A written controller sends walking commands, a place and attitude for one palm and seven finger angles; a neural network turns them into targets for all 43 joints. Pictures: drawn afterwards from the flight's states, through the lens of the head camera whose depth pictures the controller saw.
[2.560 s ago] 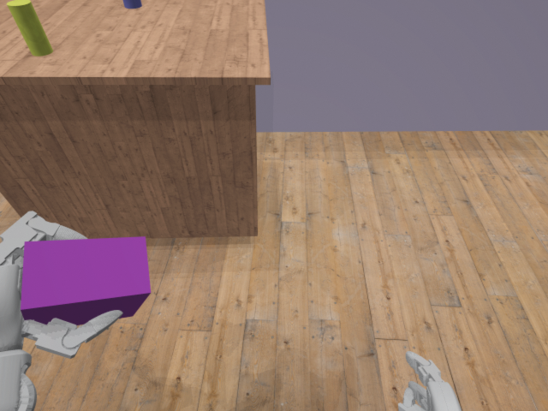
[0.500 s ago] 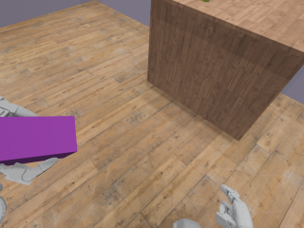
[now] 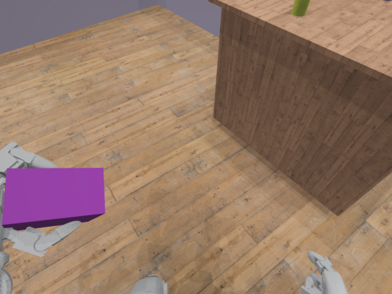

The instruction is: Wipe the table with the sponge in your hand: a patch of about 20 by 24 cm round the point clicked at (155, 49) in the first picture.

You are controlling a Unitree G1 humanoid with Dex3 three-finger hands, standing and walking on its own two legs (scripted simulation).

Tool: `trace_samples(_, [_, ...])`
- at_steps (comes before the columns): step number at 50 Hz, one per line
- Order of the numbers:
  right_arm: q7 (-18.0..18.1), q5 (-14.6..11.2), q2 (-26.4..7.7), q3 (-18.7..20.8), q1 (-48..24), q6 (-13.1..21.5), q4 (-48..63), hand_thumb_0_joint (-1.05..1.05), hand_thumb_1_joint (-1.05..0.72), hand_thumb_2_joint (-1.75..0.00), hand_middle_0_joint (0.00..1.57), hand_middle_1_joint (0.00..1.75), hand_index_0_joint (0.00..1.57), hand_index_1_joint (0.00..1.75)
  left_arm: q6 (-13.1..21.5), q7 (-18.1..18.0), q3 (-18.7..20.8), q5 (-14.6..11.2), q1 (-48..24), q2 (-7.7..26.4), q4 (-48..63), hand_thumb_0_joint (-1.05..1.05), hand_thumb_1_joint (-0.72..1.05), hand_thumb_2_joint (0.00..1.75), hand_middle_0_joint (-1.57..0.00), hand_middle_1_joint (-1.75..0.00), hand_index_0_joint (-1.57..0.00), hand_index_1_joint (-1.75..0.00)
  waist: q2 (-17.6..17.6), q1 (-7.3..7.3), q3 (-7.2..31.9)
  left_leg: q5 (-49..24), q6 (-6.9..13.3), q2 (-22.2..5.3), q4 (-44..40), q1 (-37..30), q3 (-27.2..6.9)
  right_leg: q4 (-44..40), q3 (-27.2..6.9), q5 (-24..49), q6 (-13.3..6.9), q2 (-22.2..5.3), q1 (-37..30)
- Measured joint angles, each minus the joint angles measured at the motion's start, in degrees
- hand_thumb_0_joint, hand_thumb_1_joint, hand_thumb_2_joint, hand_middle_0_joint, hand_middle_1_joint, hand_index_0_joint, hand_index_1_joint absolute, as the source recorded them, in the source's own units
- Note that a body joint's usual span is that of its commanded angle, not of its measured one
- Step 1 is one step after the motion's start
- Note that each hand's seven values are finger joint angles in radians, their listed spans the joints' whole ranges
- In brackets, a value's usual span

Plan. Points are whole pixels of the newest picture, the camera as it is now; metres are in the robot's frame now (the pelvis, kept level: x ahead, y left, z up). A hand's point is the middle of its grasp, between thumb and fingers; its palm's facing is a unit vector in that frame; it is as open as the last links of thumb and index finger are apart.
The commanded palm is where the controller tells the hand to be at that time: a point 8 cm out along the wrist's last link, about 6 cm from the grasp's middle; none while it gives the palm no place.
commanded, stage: walk to a spot facing it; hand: left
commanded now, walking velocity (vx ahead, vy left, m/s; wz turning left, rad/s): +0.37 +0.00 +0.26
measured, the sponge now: (68, 199) +0.23 +0.20 +0.15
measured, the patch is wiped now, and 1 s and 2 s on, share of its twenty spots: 0.00 0.00 0.00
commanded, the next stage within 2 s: turn to face it in 0.96 s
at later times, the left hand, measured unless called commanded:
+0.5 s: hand (75, 130) +0.34 +0.23 +0.17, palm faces +0.49 -0.71 -0.50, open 10.5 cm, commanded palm +0.29 +0.26 +0.18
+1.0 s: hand (66, 92) +0.44 +0.28 +0.18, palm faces +0.59 -0.67 -0.45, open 10.5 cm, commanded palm +0.35 +0.30 +0.18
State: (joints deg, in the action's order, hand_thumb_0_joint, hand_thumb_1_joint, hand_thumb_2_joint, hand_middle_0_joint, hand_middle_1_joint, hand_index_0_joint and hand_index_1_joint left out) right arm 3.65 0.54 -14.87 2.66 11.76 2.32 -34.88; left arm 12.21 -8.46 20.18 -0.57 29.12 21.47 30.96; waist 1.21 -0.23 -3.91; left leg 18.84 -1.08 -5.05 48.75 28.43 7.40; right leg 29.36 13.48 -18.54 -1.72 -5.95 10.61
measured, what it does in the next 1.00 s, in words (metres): walks ahead, turning left: left foot, then right foot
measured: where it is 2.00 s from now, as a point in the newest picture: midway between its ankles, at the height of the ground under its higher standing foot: (217, 265)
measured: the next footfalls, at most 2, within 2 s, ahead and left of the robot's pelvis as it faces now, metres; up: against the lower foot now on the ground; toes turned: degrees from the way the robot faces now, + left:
left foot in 0.12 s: +0.16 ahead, +0.14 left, +0.00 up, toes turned +11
right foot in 0.48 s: +0.24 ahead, -0.15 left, +0.00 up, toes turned -7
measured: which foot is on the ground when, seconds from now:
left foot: up 0.00-0.10, down 0.12-0.48, up 0.50-0.84, down 0.86-1.00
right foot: down 0.00-0.12, up 0.14-0.46, down 0.48-0.86, up 0.88-1.00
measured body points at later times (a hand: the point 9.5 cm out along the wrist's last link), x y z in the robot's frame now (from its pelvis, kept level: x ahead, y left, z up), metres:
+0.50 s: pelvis +0.15 -0.03 -0.02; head +0.17 -0.06 +0.43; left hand +0.31 +0.26 +0.20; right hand +0.32 -0.21 -0.13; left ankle +0.12 +0.12 -0.73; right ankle +0.20 -0.14 -0.74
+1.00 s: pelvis +0.27 -0.01 -0.02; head +0.32 +0.02 +0.43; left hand +0.40 +0.31 +0.20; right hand +0.51 -0.18 -0.10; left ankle +0.31 +0.10 -0.74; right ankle +0.28 -0.16 -0.64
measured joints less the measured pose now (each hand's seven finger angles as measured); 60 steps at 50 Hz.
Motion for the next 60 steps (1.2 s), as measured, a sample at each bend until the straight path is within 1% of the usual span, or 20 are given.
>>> trace_samples(5, [0.5, -0.1, -0.5, 0.7, 1.5, 0.2, 2.3, 0.01, -0.91, -0.90, 0.20, 0.30, 0.20, 0.30, 0.4, -1.9, 2.0, -0.4, 0.5, 0.8, 2.4, -0.01, -0.52, 1.00, -0.68, -1.36, -0.69, -1.35, 1.6, 1.23, 0.2, -4.3, 0.9, 1.6, -16.1, -6.8, 4.1, 4.1, -0.4, -5.2, 2.0, -1.4, -1.9])
trace_samples(6, [0.6, -0.1, -0.7, 0.7, 1.5, 0.4, 2.9, 0.01, -0.91, -0.90, 0.20, 0.30, 0.20, 0.30, 0.6, -2.2, 2.3, -0.4, 0.1, 0.6, 2.6, -0.01, -0.52, 1.00, -0.68, -1.36, -0.69, -1.35, 1.2, 1.47, 0.5, -7.2, 2.0, 1.8, -18.3, -8.4, 3.9, 8.1, -0.9, -7.1, 2.3, -1.6, -0.9])
trace_samples(8, [0.7, -0.3, 0.9, 1.0, -0.3, 0.7, 2.3, 0.01, -0.91, -0.90, 0.19, 0.30, 0.20, 0.30, 0.8, -2.4, 2.4, -0.3, -3.2, 0.6, 0.5, -0.01, -0.52, 1.00, -0.68, -1.36, -0.69, -1.35, 1.9, 1.06, -0.5, -7.7, 3.2, 2.1, -13.7, -7.8, 3.9, 21.7, -5.1, -11.0, 2.6, -1.4, 3.4])
trace_samples(10, [0.1, -0.4, 3.1, 0.1, -1.8, 1.0, 1.2, 0.01, -0.91, -0.90, 0.19, 0.29, 0.20, 0.30, 0.2, -1.7, 2.1, 0.0, -6.3, 0.8, -2.3, -0.01, -0.52, 1.00, -0.68, -1.36, -0.69, -1.35, 1.7, 0.23, -0.6, -4.7, 3.3, 2.0, -11.9, -8.0, 2.8, 34.0, -8.4, -12.6, 2.9, 0.4, 8.9])
trace_samples(12, [-0.7, -0.7, 5.3, -1.2, -2.5, 1.4, 0.6, 0.01, -0.91, -0.90, 0.19, 0.29, 0.20, 0.30, -0.8, -1.1, 2.0, 0.1, -6.9, 0.8, -2.7, -0.01, -0.52, 1.00, -0.68, -1.36, -0.69, -1.35, 1.1, -0.40, -0.2, -4.1, 3.0, 1.5, -13.0, -8.7, 1.8, 39.7, -9.2, -11.0, 3.3, 0.9, 14.1])
trace_samples(16, [-1.8, -0.6, 8.5, -3.4, -1.4, 3.2, 0.7, 0.01, -0.90, -0.90, 0.20, 0.30, 0.20, 0.30, -0.1, -0.3, 1.6, -0.3, -2.8, 0.1, 1.4, -0.01, -0.52, 1.00, -0.68, -1.36, -0.69, -1.35, -0.9, -0.12, 0.4, -4.9, 1.6, 0.0, -17.3, -11.2, 0.6, 31.8, -7.6, -5.2, 4.1, -0.6, 19.0])
trace_samples(22, [-1.0, -0.3, 9.0, -4.6, 1.6, 3.7, -0.5, 0.01, -0.90, -0.90, 0.20, 0.30, 0.21, 0.30, 1.3, 0.4, 1.6, -0.5, -0.3, 0.3, 0.1, -0.01, -0.52, 1.00, -0.68, -1.36, -0.69, -1.35, -4.6, 1.93, 1.3, -2.5, -0.7, -1.8, -18.1, -14.5, -1.9, 10.2, -3.8, -0.7, 5.1, 0.1, 12.4])
trace_samples(23, [-0.7, -0.4, 8.8, -4.6, 2.0, 3.4, -0.7, 0.01, -0.90, -0.90, 0.20, 0.30, 0.21, 0.30, 0.9, 0.4, 1.7, -0.4, -0.8, 0.6, -0.9, -0.01, -0.52, 1.00, -0.68, -1.36, -0.69, -1.35, -4.7, 2.11, 1.5, -0.9, -0.9, -1.8, -16.1, -14.2, -2.5, 6.6, -3.2, -0.3, 4.9, 0.5, 10.1])
trace_samples(24, [-0.5, -0.5, 8.4, -4.5, 2.3, 3.0, -0.7, 0.01, -0.90, -0.90, 0.20, 0.30, 0.21, 0.30, 0.4, 0.3, 1.9, -0.2, -1.7, 0.9, -1.7, -0.01, -0.52, 1.00, -0.68, -1.36, -0.69, -1.35, -4.7, 2.17, 1.7, 1.4, -0.1, -1.8, -12.5, -13.0, -3.0, 4.3, -3.0, 2.5, 3.4, 0.6, 8.7])
trace_samples(26, [-0.3, -0.5, 6.1, -3.8, 1.1, 2.1, -2.4, 0.01, -0.90, -0.90, 0.20, 0.30, 0.21, 0.30, -0.7, 0.5, 0.6, 0.2, -4.7, -0.8, -4.2, -0.01, -0.52, 1.00, -0.68, -1.36, -0.69, -1.35, -5.8, 2.26, 1.2, 7.0, 1.0, -0.9, 1.3, -8.4, -5.3, 8.2, -1.7, 3.2, 0.8, 0.2, 9.0])
trace_samples(29, [-0.4, -0.5, 2.6, -2.6, -0.6, 0.5, -4.8, 0.01, -0.90, -0.90, 0.20, 0.30, 0.21, 0.30, -1.8, 0.8, -1.0, -0.1, -6.0, -3.5, -6.5, -0.01, -0.52, 1.00, -0.68, -1.36, -0.69, -1.35, -5.5, 1.96, 0.3, 6.3, 0.4, 1.4, 19.2, -1.7, -5.8, 8.7, -0.7, -0.5, 0.5, -0.8, 6.5])
trace_samples(31, [-0.3, -0.5, 1.0, -1.7, -1.2, -0.2, -4.6, 0.02, -0.90, -0.90, 0.20, 0.30, 0.21, 0.30, -1.7, 0.9, -1.4, 0.1, -4.6, -4.1, -5.9, -0.01, -0.52, 1.00, -0.68, -1.36, -0.69, -1.35, -4.6, 1.07, -0.2, 4.7, -0.4, 1.4, 23.0, 1.5, -4.7, 6.3, 0.1, -0.4, 1.1, -1.2, 4.1])
trace_samples(35, [0.0, -0.3, -0.5, 0.1, -1.0, -0.6, -1.5, 0.02, -0.90, -0.90, 0.20, 0.30, 0.20, 0.30, -1.2, 0.5, -1.0, 0.2, -1.5, -2.3, -1.7, -0.01, -0.52, 1.00, -0.68, -1.36, -0.69, -1.35, -1.5, -0.20, -1.5, 1.9, -0.7, 0.0, 12.2, 3.0, -1.1, 1.9, 1.9, -0.1, 1.3, -2.2, 0.3])
trace_samples(41, [0.0, -0.1, -1.0, 1.8, 0.5, -0.4, 3.4, 0.01, -0.91, -0.90, 0.19, 0.29, 0.20, 0.30, -0.1, -1.7, 2.4, -0.4, 1.2, 1.1, 5.7, -0.01, -0.52, 1.00, -0.68, -1.36, -0.69, -1.35, 2.4, 0.16, -2.2, -1.0, -0.2, 1.0, -10.1, -2.5, 4.4, 4.4, 3.4, -4.5, 3.2, -4.7, -1.3])
trace_samples(43, [0.1, -0.2, -1.4, 2.0, 0.4, -0.2, 4.9, 0.01, -0.91, -0.90, 0.19, 0.29, 0.20, 0.30, 0.3, -2.4, 3.6, -0.6, 1.3, 1.4, 7.0, -0.01, -0.52, 1.00, -0.68, -1.36, -0.69, -1.35, 2.1, 0.40, -1.8, -7.4, 1.5, 2.1, -16.3, -6.1, 5.0, 13.7, 2.6, -7.5, 3.7, -6.1, 1.7])
trace_samples(44, [0.2, -0.3, -0.7, 2.3, -0.5, 0.2, 4.8, 0.01, -0.91, -0.90, 0.19, 0.29, 0.20, 0.30, 0.5, -2.6, 3.9, -0.8, -0.1, 1.8, 6.6, -0.01, -0.52, 1.00, -0.68, -1.36, -0.69, -1.35, 2.0, -0.04, -2.4, -10.0, 2.9, 2.1, -14.0, -5.3, 4.5, 21.8, 0.0, -10.3, 4.2, -5.9, 4.5])
trace_samples(46, [-0.4, -0.8, 1.6, 2.1, -2.5, 0.7, 3.6, 0.01, -0.91, -0.90, 0.19, 0.29, 0.20, 0.30, 0.6, -1.8, 3.9, -0.4, -4.3, 2.7, 4.0, -0.01, -0.52, 1.00, -0.68, -1.36, -0.69, -1.35, 2.0, -0.71, -3.6, -6.5, 4.3, 2.3, -9.5, -4.5, 2.8, 36.3, -6.0, -13.9, 4.6, -3.1, 10.3])
trace_samples(49, [-1.8, -1.3, 5.2, 0.0, -3.8, 0.9, 2.3, 0.01, -0.91, -0.90, 0.19, 0.29, 0.20, 0.30, -0.7, -0.4, 4.3, -0.1, -6.5, 3.6, 2.8, -0.01, -0.52, 1.00, -0.68, -1.36, -0.69, -1.35, 1.0, -1.69, -3.0, -4.5, 3.9, 2.1, -10.0, -4.6, -0.2, 45.3, -9.1, -11.8, 5.3, -0.5, 17.9])
trace_samples(54, [-2.7, -1.4, 8.9, -3.1, -1.9, 2.4, 1.8, 0.01, -0.90, -0.90, 0.20, 0.30, 0.20, 0.30, -0.3, 0.6, 4.3, -1.8, -0.5, 2.3, 7.1, -0.01, -0.52, 1.00, -0.68, -1.36, -0.69, -1.35, -1.7, -0.72, -0.9, -6.6, 2.4, 1.3, -15.9, -7.0, -4.0, 33.1, -8.6, -4.7, 6.3, -0.4, 21.0])
trace_samples(60, [-1.3, -0.9, 8.8, -5.0, 0.3, 3.1, -0.5, 0.01, -0.90, -0.90, 0.20, 0.30, 0.21, 0.30, -0.2, 0.5, 2.6, -1.4, 0.6, 0.1, 1.8, -0.01, -0.52, 1.00, -0.68, -1.36, -0.69, -1.35, -4.3, 4.36, 1.4, -6.1, 0.1, 0.3, -18.7, -10.7, -5.7, 14.7, -6.7, -3.5, 6.1, 2.0, 12.9])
